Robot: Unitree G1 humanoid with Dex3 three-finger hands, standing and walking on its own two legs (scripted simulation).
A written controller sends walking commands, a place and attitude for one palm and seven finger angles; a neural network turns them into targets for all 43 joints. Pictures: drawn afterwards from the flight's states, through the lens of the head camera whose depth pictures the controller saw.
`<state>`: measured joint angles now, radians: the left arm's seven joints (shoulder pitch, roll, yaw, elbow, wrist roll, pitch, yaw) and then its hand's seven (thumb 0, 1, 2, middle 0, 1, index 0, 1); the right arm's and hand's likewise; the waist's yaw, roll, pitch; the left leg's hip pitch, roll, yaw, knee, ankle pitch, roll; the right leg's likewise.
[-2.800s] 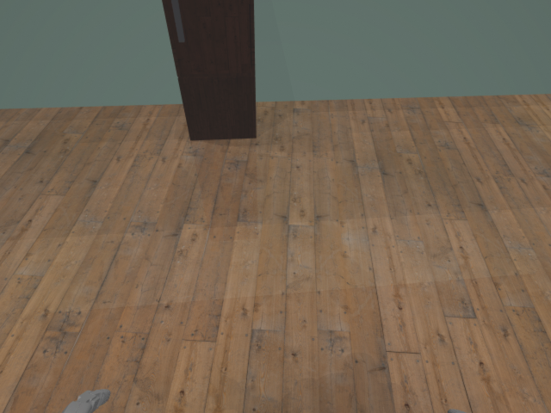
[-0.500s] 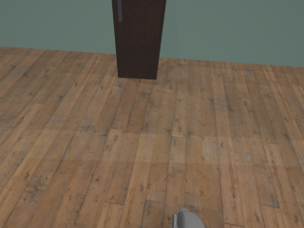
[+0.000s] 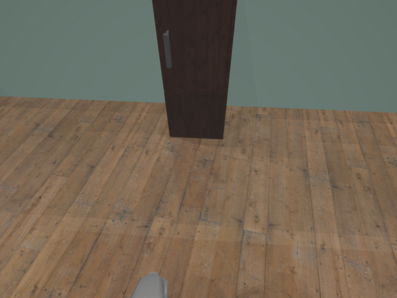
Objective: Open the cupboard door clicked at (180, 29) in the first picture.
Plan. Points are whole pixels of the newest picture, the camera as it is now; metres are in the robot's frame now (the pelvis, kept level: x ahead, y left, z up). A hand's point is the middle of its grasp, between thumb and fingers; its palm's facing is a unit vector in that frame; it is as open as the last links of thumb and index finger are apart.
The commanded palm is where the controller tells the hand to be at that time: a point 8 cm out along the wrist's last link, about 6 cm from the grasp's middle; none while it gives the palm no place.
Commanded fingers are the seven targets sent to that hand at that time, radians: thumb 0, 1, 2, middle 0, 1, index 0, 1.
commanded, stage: walk to a spot facing it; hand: left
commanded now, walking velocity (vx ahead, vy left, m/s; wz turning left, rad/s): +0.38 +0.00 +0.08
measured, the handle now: (168, 49) +1.24 +0.23 -0.09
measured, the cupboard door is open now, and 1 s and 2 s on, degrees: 0 0 0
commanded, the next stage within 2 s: turn to face it in 0.62 s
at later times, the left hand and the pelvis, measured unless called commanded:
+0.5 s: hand (117, 254) +0.26 +0.23 -0.17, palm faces +0.05 -0.99 -0.16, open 7.3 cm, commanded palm none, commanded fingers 0.00 0.90 0.90 -0.20 -0.30 -0.20 -0.30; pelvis +0.23 +0.06 +0.00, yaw -3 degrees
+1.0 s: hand (164, 176) +0.50 +0.15 -0.16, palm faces -0.08 -0.97 -0.23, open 7.1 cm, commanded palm none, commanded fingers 0.00 0.90 0.90 -0.20 -0.30 -0.20 -0.30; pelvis +0.39 -0.02 +0.00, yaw -6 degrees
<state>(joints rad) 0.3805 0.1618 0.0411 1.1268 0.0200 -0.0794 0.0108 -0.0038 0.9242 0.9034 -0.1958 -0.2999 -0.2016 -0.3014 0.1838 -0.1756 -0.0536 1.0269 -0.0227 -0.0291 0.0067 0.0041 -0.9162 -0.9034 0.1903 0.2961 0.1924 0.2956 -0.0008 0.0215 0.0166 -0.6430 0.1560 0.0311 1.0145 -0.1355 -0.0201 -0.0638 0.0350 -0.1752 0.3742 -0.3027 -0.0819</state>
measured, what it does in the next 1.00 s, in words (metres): walks ahead: left foot, then right foot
